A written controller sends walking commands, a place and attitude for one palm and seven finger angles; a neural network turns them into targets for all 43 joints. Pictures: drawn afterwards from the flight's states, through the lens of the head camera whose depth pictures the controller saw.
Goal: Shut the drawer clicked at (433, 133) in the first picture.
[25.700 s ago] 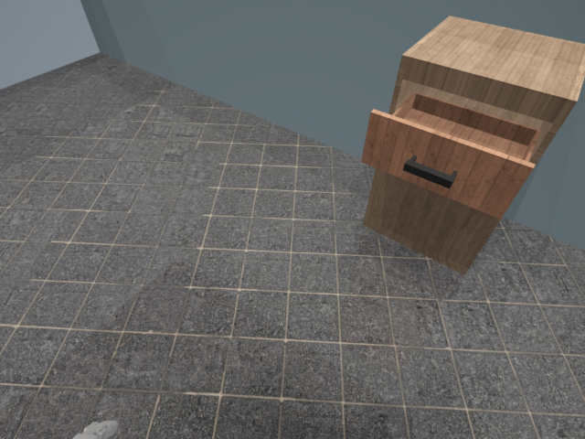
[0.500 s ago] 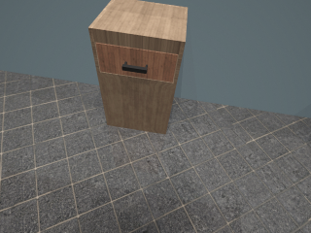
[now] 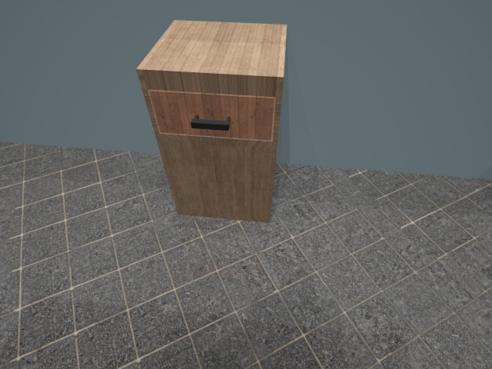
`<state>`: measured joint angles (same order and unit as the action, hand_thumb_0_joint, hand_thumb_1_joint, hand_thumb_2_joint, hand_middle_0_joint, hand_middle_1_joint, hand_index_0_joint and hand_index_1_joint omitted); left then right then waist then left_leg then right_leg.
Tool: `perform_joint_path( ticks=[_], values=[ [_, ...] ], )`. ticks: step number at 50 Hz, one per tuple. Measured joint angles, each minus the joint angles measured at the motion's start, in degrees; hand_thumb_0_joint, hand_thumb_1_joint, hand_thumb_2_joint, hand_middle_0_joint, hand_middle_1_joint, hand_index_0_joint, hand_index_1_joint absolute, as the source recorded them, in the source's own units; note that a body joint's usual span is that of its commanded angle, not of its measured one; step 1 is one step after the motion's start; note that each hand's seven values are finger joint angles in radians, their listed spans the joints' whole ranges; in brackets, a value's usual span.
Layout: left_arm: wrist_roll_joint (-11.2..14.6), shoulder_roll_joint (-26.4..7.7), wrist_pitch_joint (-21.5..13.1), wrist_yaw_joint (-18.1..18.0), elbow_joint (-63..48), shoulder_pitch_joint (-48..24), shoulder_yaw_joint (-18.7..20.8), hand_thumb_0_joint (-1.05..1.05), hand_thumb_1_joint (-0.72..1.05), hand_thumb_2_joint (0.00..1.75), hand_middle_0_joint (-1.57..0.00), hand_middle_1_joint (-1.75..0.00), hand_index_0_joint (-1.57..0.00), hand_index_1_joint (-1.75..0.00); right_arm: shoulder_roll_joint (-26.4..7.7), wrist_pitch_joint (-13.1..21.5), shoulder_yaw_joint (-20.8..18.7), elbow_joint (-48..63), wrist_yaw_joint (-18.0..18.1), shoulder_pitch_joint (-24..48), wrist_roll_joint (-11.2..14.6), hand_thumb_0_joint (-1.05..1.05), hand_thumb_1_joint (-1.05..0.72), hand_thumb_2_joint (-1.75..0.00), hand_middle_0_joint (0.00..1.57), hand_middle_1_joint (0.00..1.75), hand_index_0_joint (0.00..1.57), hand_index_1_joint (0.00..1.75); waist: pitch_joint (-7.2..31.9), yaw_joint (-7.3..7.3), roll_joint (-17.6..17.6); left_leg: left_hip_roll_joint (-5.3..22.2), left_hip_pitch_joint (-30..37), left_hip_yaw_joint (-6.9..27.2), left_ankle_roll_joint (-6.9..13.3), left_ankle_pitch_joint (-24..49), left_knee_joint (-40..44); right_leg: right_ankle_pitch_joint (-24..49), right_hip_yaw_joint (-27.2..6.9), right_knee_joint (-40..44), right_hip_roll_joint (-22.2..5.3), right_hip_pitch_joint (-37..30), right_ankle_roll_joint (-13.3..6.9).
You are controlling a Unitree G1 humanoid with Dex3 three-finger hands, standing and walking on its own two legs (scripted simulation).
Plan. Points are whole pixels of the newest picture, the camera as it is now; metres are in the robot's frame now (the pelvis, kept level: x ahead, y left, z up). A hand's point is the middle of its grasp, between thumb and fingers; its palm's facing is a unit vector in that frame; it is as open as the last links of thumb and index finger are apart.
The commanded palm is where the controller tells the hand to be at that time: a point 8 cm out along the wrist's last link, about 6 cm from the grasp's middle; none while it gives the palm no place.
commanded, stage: let the arm hang, fingers relaxed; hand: left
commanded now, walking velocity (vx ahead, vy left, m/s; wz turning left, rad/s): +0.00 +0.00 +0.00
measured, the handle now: (211, 121) +0.92 +0.17 -0.15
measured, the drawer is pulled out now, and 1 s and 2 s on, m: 0.00 0.00 0.00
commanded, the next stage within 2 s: look to check the result in 0.24 s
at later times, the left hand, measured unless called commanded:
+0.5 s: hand out of the picture +0.02 +0.17 -0.17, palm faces +0.02 -0.97 -0.22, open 7.4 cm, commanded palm none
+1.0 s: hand out of the picture +0.04 +0.17 -0.17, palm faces +0.01 -0.98 -0.22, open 7.4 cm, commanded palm none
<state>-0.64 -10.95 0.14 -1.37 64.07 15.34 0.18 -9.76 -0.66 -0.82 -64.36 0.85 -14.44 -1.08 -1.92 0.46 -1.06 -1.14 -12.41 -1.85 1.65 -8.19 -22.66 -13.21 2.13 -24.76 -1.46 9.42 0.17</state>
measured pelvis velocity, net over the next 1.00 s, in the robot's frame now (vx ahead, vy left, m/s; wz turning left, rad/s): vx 0.02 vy -0.02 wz -0.01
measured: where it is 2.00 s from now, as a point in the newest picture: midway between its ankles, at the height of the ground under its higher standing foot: outside the picture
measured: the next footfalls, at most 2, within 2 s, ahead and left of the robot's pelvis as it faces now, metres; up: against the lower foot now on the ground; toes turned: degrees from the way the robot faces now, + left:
none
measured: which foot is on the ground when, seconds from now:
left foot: down 0.00-1.00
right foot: down 0.00-1.00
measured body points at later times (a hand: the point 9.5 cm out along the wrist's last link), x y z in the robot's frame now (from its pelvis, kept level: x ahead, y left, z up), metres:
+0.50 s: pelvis +0.01 -0.02 +0.00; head +0.03 -0.02 +0.45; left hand +0.02 +0.22 -0.15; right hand +0.01 -0.25 -0.16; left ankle +0.05 +0.10 -0.74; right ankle +0.00 -0.12 -0.74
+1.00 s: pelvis +0.02 -0.02 +0.00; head +0.04 -0.02 +0.45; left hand +0.04 +0.22 -0.15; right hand +0.04 -0.25 -0.16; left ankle +0.05 +0.10 -0.74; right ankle +0.00 -0.12 -0.74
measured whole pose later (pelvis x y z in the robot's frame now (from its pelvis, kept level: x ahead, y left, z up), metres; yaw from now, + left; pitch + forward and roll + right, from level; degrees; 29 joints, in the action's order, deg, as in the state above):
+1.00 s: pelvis +0.02 -0.02 +0.00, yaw +0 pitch -2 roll +0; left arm -0.5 -10.5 -0.5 -1.6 65.2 13.6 0.7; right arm -10.1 -0.1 -0.8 -65.8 1.5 -12.1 -1.1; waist -3.3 0.4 -0.3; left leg 0.8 -10.2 -1.5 0.0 -9.5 -21.4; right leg -13.0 2.3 -20.7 0.6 6.1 -1.1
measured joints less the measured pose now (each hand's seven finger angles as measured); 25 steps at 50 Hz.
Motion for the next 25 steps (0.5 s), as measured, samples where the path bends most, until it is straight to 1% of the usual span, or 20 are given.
perform_joint_path(
  ticks=[7,12,25],
  values=[
    [-0.01,1.08,-0.46,0.00,-0.70,-2.21,0.00,0.00,0.91,0.90,-0.21,-0.31,-0.20,-0.30,0.14,0.23,-0.17,-0.24,0.09,0.40,-0.14,0.00,-0.91,-0.90,0.20,0.30,0.20,0.30,-0.14,0.56,0.45,0.71,0.23,0.23,-0.67,-0.36,-0.09,-0.10,0.18,0.46,0.74,-0.46,-0.58],
    [0.06,1.28,-0.51,-0.01,-0.59,-2.58,0.17,0.00,0.91,0.90,-0.21,-0.30,-0.20,-0.30,-0.03,0.35,-0.25,-0.65,0.28,0.08,-0.19,0.00,-0.91,-0.90,0.20,0.30,0.20,0.30,-0.61,0.71,0.54,1.12,0.31,0.49,-1.05,-0.66,-0.14,-0.14,0.42,1.00,1.17,-0.85,-0.92],
    [0.22,0.63,-0.32,-0.35,0.74,-1.44,0.52,0.00,0.91,0.90,-0.20,-0.30,-0.20,-0.30,0.09,0.36,-0.11,-1.32,0.66,0.63,-0.10,0.00,-0.91,-0.90,0.20,0.30,0.20,0.30,-1.88,0.28,0.54,1.89,1.05,0.88,-1.73,-1.05,0.22,0.00,0.74,2.48,2.00,-2.12,-1.51]
  ],
)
